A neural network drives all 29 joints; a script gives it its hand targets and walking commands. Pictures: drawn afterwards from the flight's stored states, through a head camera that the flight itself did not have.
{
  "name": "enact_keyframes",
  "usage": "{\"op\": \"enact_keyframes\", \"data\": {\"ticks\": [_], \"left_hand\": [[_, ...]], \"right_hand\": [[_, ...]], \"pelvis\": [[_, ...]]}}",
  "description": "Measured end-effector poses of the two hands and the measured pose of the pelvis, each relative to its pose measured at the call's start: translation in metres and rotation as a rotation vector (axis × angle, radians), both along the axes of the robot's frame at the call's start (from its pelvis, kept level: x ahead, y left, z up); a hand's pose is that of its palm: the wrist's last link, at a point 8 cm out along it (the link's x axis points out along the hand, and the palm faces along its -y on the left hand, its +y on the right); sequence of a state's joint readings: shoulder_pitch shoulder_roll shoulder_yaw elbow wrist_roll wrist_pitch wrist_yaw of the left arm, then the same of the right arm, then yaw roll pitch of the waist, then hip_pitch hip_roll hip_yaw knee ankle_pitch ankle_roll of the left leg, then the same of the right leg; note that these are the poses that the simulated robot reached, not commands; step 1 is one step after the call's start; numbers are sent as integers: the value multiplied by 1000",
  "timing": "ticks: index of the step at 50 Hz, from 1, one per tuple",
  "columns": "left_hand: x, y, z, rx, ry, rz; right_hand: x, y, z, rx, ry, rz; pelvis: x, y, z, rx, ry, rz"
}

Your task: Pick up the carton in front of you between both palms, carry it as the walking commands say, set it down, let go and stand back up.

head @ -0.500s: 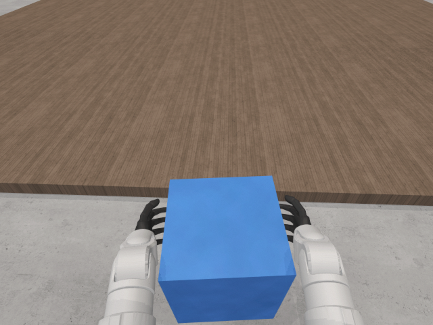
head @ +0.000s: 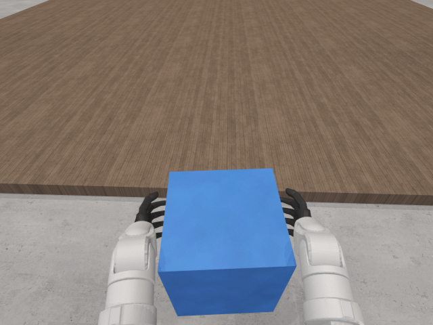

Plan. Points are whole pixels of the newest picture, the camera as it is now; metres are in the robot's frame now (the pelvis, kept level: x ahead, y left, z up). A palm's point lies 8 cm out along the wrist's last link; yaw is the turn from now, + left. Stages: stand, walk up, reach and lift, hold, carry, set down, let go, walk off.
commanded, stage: hold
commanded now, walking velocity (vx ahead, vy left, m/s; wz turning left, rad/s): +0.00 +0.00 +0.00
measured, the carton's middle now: (223, 244) +0.30 +0.00 -0.02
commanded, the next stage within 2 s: carry in 0.38 s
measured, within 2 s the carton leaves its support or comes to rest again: neither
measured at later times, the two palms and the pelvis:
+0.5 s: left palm (147, 220) +0.31 +0.15 +0.05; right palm (301, 217) +0.30 -0.15 +0.06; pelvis +0.02 +0.00 +0.00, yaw -1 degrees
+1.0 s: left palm (177, 152) +0.47 +0.10 +0.09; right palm (307, 158) +0.45 -0.20 +0.08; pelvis +0.23 -0.03 -0.01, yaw -2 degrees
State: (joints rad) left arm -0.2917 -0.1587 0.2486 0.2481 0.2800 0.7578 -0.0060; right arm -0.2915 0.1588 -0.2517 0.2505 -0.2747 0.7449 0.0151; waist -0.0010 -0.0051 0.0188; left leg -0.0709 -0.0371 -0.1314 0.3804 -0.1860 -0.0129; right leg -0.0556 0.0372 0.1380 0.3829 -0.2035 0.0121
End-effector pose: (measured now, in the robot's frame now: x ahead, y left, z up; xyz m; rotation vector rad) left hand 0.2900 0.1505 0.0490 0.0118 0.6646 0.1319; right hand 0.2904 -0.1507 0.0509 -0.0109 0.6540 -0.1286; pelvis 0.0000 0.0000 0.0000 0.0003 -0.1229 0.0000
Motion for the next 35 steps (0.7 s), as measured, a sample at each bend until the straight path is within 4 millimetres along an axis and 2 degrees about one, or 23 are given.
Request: {"op": "enact_keyframes", "data": {"ticks": [18,22,28,32,35], "left_hand": [[4,-1,0,13,3,-8],[8,-1,1,12,-6,-8],[29,-9,14,-4,-68,0],[51,-22,28,-15,-105,-4],[68,-25,34,-27,-101,4]], "right_hand": [[4,0,0,-14,3,7],[7,-1,0,-10,-6,5],[25,-8,12,6,-67,-19],[43,-21,23,31,-104,-45],[60,-24,31,38,-100,-54]], "pelvis": [[7,0,1,0,3,-2],[11,0,-2,2,60,-9],[30,-6,-10,6,134,-29],[56,-15,-15,-7,169,-21],[78,-18,-13,4,197,8]]}}
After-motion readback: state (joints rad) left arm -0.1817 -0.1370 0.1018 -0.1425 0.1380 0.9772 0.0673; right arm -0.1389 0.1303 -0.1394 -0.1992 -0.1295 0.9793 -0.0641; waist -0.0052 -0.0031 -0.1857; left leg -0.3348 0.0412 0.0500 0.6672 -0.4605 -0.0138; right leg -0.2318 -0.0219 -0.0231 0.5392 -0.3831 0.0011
